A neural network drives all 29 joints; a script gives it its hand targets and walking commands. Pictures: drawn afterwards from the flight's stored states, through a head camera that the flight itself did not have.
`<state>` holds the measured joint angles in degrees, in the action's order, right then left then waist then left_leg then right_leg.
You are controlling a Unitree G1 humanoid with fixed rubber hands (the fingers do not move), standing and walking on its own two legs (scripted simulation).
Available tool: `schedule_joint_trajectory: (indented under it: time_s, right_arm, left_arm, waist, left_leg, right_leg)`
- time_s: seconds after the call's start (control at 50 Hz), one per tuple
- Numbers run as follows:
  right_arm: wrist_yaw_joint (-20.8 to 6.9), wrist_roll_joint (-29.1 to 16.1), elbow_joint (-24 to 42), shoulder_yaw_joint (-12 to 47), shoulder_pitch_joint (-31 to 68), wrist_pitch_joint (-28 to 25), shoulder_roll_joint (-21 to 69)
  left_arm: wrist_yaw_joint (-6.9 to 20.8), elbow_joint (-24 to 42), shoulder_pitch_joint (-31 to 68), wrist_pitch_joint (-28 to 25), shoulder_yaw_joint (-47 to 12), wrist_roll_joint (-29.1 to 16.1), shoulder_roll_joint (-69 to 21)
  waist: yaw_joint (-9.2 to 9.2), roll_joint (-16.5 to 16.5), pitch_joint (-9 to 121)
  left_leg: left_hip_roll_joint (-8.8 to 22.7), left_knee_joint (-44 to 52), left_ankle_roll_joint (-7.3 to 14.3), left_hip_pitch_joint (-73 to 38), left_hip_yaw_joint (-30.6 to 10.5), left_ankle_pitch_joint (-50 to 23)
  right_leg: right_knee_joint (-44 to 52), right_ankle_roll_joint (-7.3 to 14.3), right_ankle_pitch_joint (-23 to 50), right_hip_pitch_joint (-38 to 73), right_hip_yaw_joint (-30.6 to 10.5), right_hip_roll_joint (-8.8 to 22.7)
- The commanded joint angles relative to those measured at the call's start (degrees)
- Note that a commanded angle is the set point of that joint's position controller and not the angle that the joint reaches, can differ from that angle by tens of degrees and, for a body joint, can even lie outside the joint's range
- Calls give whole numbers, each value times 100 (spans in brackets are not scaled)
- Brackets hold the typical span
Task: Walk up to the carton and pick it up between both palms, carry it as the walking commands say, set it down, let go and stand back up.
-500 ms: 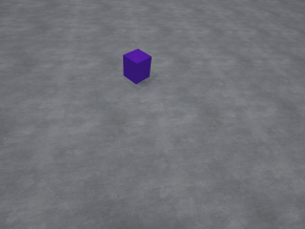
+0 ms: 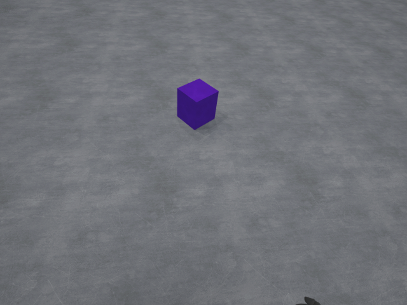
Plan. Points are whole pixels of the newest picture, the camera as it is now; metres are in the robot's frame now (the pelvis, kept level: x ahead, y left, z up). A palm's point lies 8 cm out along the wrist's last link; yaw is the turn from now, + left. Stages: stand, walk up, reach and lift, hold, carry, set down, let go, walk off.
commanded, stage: walk up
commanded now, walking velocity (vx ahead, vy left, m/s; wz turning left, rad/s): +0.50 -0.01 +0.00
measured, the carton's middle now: (196, 104) +1.52 +0.01 -0.64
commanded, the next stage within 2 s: none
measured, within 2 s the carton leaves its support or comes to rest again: neither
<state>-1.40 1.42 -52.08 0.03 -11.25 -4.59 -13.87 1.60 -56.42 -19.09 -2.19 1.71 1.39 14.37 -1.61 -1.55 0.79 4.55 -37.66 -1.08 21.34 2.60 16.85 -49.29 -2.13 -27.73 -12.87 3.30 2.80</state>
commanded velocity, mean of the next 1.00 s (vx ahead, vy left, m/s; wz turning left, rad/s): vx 0.50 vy -0.03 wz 0.00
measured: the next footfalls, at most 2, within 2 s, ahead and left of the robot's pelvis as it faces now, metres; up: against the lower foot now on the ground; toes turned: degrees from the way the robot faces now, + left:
right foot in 0.28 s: +0.21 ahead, -0.17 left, +0.00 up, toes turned -4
left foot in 0.60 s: +0.41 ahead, +0.12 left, +0.00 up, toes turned +5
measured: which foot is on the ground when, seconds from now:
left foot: down 0.00-0.28, up 0.30-0.58, down 0.60-1.00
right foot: up 0.00-0.26, down 0.28-0.60, up 0.62-1.00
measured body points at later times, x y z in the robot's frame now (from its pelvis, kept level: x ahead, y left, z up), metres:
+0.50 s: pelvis +0.23 -0.03 +0.01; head +0.25 -0.03 +0.45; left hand +0.25 +0.22 -0.14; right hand +0.31 -0.29 -0.13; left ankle +0.25 +0.11 -0.68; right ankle +0.17 -0.17 -0.73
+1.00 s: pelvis +0.45 -0.05 +0.01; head +0.48 -0.03 +0.46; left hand +0.58 +0.20 -0.14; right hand +0.39 -0.30 -0.12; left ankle +0.37 +0.12 -0.72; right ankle +0.51 -0.19 -0.72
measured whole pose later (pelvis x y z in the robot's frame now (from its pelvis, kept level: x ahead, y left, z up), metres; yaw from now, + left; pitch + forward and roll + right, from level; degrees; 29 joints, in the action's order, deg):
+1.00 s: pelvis +0.45 -0.05 +0.01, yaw +0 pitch +3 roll +0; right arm -0.5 1.1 -54.0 0.1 -26.2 -3.4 -13.4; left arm 3.1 -56.0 -7.1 -2.5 1.8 1.4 15.1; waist 6.0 -1.9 -0.4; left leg 6.8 -26.7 -3.0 8.1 3.3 20.4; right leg -32.2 -1.9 -13.8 -23.3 3.1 4.3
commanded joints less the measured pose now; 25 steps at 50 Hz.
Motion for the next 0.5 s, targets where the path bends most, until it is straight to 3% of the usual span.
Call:
schedule_joint_trajectory:
  time_s: [0.0,0.02,0.04,0.08,0.12,0.14,0.16,0.18,0.2,0.22,0.24,0.26,0.28,0.3,0.32,0.34,0.36,0.38,0.4,0.42,0.46,0.48]
  right_arm:
    - [118,16,-462,-428,-1906,1,-977]
    - [113,14,-356,-388,-1534,-15,-919]
    - [140,7,-275,-362,-1267,-44,-863]
    - [154,7,-308,-360,-1353,-108,-934]
    - [144,-11,-336,-345,-1257,-65,-950]
    - [119,-13,-277,-358,-1071,-33,-985]
    - [114,-36,-295,-378,-1156,-7,-1012]
    - [129,-61,-373,-383,-1358,29,-1061]
    - [133,-78,-377,-420,-1258,47,-1109]
    - [148,-119,-389,-429,-1239,51,-1126]
    - [159,-126,-282,-406,-1136,25,-958]
    - [127,-111,-47,-328,-985,-8,-586]
    - [124,-73,183,-297,-913,-28,-365]
    - [153,-56,259,-257,-688,53,-385]
    - [141,-53,265,-278,-488,49,-501]
    - [73,-61,395,-301,-239,68,-578]
    - [58,-78,397,-305,-230,97,-610]
    - [26,-69,329,-278,-272,149,-505]
    - [-13,-31,295,-295,-183,214,-393]
    - [-61,6,427,-302,30,260,-409]
    - [-156,-36,445,-275,332,284,-274]
    - [-178,-58,374,-257,405,253,-257]
  left_arm:
    - [-27,730,1223,-185,155,-35,419]
    - [-6,652,1004,-140,150,-40,310]
    - [23,637,953,-77,144,-40,310]
    - [116,772,1240,-3,136,-53,246]
    - [160,862,1533,-11,100,-67,254]
    - [180,759,1647,-12,101,-60,256]
    - [185,785,1761,-28,103,-45,214]
    - [164,720,1595,-52,87,-17,203]
    - [149,597,1255,-81,94,-1,212]
    - [110,399,728,-135,176,-8,401]
    - [62,96,-159,-175,306,45,708]
    - [-35,-135,-1158,-223,482,122,1316]
    - [-86,-146,-1547,-261,502,64,1718]
    - [-92,-130,-1266,-219,455,57,1519]
    - [-72,-104,-839,-231,398,88,1199]
    - [-66,-79,-436,-238,301,43,873]
    - [-112,-109,-301,-215,276,17,845]
    - [-122,-45,-223,-261,241,41,785]
    - [-126,27,-260,-285,264,58,924]
    - [-144,26,-335,-312,254,51,940]
    - [-170,-14,-223,-318,247,31,942]
    - [-148,54,2,-302,223,11,853]
  waist:
    - [828,847,-450]
    - [639,638,-551]
    - [508,680,-535]
    - [551,1220,-489]
    - [556,1556,-539]
    - [546,1367,-593]
    - [575,1154,-622]
    - [511,1131,-512]
    - [332,1335,-280]
    - [58,951,254]
    - [-336,578,942]
    - [-837,-1147,1365]
    - [-730,-1775,1103]
    - [-738,-1316,814]
    - [-503,-780,227]
    - [-311,-667,-240]
    - [-220,-679,-180]
    - [-142,-831,-239]
    - [-210,-397,-369]
    - [-220,-251,-426]
    - [-166,-693,-515]
    - [-73,-782,-554]
  left_leg:
    - [1637,2045,1027,-2712,-2166,-1606]
    - [1584,2135,913,-2202,-1906,-1732]
    - [1550,2235,894,-1882,-1544,-2256]
    - [1366,2363,773,-1900,-1080,-2348]
    - [1062,2595,736,-1687,-574,-1414]
    - [1000,2606,740,-1740,-454,-1212]
    - [991,2514,733,-1642,-402,-1498]
    - [1011,2291,679,-1851,-264,-2008]
    - [993,1846,642,-1791,-129,-2332]
    - [844,945,495,-1538,-28,-2862]
    - [654,-229,354,-879,50,-2619]
    - [13,-2043,162,665,228,-236]
    - [-213,-3030,165,1685,-100,1736]
    - [36,-3393,191,2118,-367,1457]
    - [261,-3283,121,2219,-401,1055]
    - [310,-3024,69,2033,-331,713]
    - [363,-2623,-33,1812,-323,694]
    - [357,-2249,-52,1530,-166,746]
    - [321,-2151,-75,1550,-87,660]
    - [351,-1903,-113,1619,-109,530]
    - [361,-960,-121,1252,-38,378]
    - [332,-407,-121,853,53,157]
  right_leg:
    - [-1883,199,192,-3246,-259,280]
    - [-1452,121,366,-2885,-249,334]
    - [-986,55,359,-2412,-181,347]
    - [-336,-34,762,-2149,6,214]
    - [653,-57,857,-1636,163,169]
    - [1090,-41,770,-1523,376,7]
    - [1430,-33,716,-1215,511,-105]
    - [1769,7,947,-1043,595,-160]
    - [2232,-8,1347,-549,761,-208]
    - [2530,62,1834,426,655,-241]
    - [2496,284,1850,1726,202,116]
    - [2762,561,1630,2899,-1379,1376]
    - [2969,710,3280,3013,-2781,2257]
    - [2970,1094,3138,2786,-3093,2442]
    - [3041,1149,3182,2195,-2760,2230]
    - [3129,1026,3201,1608,-2170,1733]
    - [3134,1015,3347,1522,-1755,1566]
    - [3253,999,3132,1065,-1650,1616]
    - [3338,1089,3562,1018,-1723,1803]
    - [3424,1146,3364,1004,-1786,1846]
    - [3558,1122,2861,729,-1402,1724]
    - [3638,993,2155,364,-1049,1504]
